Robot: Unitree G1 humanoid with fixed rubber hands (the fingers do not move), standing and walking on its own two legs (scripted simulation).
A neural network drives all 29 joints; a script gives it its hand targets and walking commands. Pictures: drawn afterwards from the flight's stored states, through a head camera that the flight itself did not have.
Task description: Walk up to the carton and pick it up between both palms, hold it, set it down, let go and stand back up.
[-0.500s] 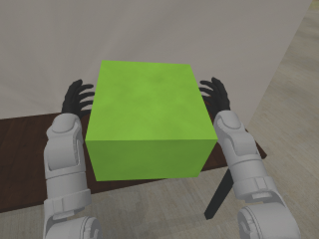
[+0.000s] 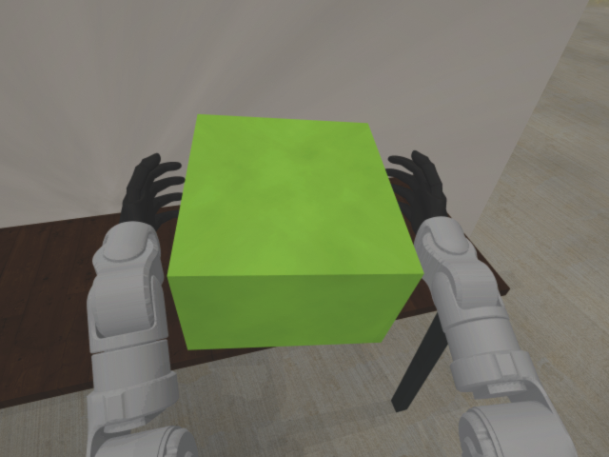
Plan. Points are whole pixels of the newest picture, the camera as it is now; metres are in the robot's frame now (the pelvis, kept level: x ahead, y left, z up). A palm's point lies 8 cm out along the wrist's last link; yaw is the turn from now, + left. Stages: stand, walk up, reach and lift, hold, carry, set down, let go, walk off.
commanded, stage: hold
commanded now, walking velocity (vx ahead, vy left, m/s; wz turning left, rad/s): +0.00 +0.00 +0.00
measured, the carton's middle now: (286, 225) +0.40 +0.00 +0.12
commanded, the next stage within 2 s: none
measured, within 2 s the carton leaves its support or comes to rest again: neither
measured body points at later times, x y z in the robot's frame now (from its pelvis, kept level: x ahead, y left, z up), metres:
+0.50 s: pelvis +0.01 +0.00 +0.00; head -0.03 +0.03 +0.45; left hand +0.36 +0.19 +0.18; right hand +0.37 -0.16 +0.18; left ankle +0.03 +0.13 -0.75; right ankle +0.01 -0.12 -0.75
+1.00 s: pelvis +0.01 -0.01 +0.00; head -0.03 +0.02 +0.45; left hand +0.37 +0.18 +0.18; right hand +0.38 -0.17 +0.18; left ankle +0.03 +0.13 -0.75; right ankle +0.01 -0.12 -0.75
